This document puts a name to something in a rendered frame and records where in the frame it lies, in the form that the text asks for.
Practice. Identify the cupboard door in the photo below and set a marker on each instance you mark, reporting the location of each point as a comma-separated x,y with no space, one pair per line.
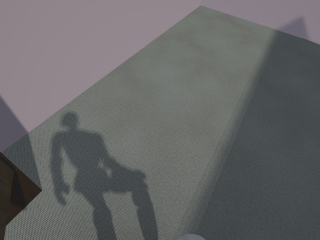
6,180

